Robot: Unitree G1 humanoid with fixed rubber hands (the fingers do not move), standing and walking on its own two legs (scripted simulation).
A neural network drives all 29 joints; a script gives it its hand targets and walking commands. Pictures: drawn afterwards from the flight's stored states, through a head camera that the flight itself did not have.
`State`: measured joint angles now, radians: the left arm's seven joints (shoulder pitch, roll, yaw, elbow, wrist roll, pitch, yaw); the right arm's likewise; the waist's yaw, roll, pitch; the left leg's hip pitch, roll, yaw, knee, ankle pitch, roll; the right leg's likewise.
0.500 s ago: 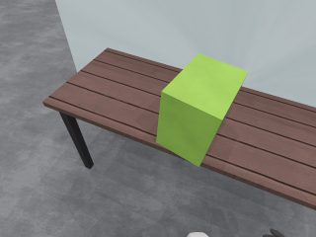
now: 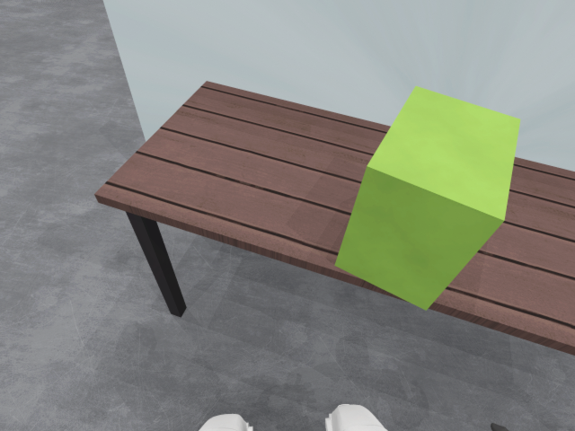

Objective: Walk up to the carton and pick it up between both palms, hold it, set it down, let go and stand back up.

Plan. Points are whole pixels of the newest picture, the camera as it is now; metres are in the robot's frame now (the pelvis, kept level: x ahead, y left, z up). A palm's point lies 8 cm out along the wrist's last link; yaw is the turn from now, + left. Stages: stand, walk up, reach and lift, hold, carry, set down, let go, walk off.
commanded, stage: walk up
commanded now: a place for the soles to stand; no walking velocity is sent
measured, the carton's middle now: (420, 197) +0.49 -0.22 +0.03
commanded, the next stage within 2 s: none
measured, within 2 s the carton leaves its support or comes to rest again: neither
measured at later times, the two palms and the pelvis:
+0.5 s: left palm (93, 420) +0.15 +0.28 -0.11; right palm out of the picture +0.10 -0.36 -0.07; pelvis +0.06 -0.04 +0.01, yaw -6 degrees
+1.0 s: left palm (137, 393) +0.19 +0.23 -0.12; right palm out of the picture +0.06 -0.38 -0.06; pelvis +0.03 -0.05 +0.01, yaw -10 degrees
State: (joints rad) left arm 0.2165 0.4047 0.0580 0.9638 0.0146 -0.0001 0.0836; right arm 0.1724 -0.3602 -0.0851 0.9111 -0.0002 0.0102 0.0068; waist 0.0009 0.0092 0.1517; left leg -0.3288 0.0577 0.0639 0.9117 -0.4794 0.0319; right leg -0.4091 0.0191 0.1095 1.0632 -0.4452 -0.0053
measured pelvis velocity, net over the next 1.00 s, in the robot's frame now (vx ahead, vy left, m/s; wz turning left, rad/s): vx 0.03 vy -0.05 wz -0.18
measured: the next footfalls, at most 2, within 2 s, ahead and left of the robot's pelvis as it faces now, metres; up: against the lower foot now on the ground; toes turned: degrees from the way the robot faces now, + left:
right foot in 0.50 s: +0.13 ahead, -0.17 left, +0.00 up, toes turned -3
left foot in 0.86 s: +0.12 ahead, +0.02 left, +0.00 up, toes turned -4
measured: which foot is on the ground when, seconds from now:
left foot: down 0.00-0.52, up 0.54-0.84, down 0.86-1.00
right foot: up 0.00-0.48, down 0.50-0.86, up 0.88-1.00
